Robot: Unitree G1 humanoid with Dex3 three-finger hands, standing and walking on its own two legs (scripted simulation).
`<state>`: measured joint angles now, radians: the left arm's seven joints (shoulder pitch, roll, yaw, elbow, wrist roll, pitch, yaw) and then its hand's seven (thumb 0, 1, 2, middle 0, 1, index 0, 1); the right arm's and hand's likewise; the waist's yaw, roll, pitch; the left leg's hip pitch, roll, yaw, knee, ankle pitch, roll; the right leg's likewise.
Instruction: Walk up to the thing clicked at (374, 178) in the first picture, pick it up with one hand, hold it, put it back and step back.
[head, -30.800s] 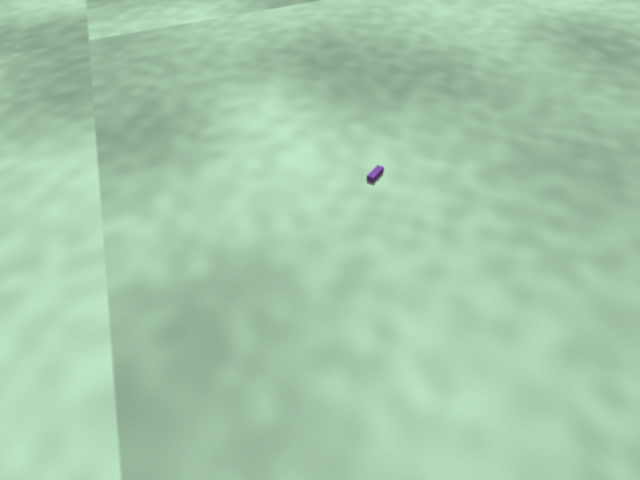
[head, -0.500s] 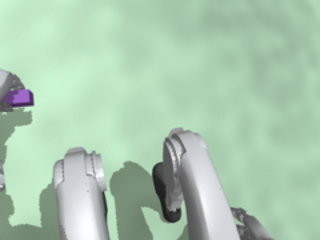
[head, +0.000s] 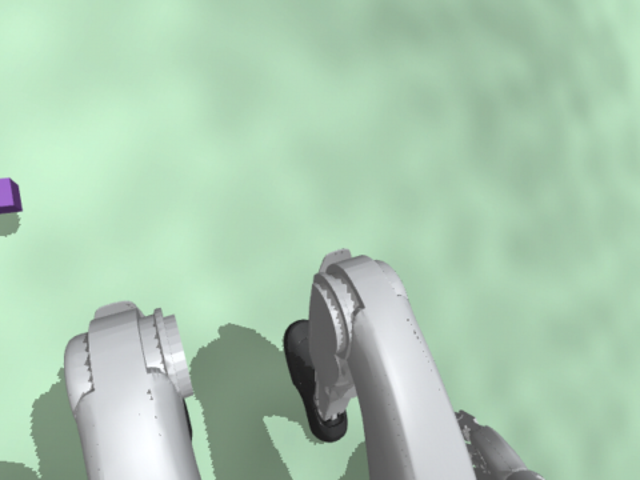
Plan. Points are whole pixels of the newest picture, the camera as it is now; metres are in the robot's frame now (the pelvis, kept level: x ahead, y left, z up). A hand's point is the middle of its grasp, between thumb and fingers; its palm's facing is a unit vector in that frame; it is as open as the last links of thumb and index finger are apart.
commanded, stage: rest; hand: left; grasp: from above
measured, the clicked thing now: out of the picture +0.46 +0.33 -0.25
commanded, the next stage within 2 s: open in 1.08 s
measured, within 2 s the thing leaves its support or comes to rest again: rests again in 0.82 s
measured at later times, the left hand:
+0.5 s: hand out of the picture +0.44 +0.33 -0.24, palm faces -0.47 -0.09 -0.88, open 6.5 cm
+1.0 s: hand out of the picture +0.44 +0.33 -0.25, palm faces -0.49 -0.10 -0.87, open 6.5 cm
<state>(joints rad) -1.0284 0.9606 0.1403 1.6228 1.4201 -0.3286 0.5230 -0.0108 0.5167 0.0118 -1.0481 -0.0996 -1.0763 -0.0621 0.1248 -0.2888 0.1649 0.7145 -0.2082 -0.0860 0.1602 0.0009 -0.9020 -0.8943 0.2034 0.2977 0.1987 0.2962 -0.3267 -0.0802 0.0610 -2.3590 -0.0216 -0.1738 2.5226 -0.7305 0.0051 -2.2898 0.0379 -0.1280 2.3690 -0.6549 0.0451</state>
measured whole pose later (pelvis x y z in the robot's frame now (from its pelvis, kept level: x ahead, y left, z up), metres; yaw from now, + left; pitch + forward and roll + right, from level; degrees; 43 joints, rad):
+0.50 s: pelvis -0.01 +0.00 -0.01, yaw -2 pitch +28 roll -14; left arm -1.02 1.05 0.14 1.66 1.42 -0.37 0.55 -0.01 0.52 0.02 -1.03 -0.13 -1.06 -0.08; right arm 0.11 -0.34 0.24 0.66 -0.25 -0.10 0.16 0.00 -0.90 -0.90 0.20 0.30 0.20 0.30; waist -0.35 -0.14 0.13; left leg -2.34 -0.02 -0.22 2.56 -0.73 0.00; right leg -2.26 0.05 -0.17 2.37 -0.63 0.05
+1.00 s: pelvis -0.01 +0.00 -0.01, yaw -3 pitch +27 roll -14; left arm -1.03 1.10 0.16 1.69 1.37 -0.32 0.55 -0.01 0.52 0.04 -1.01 -0.14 -1.04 -0.10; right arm 0.10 -0.35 0.29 0.63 -0.25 -0.17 0.19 0.00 -0.91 -0.90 0.20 0.30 0.20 0.30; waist -0.37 -0.14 0.18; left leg -2.34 -0.01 -0.23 2.58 -0.73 0.00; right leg -2.26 0.06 -0.18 2.37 -0.63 0.06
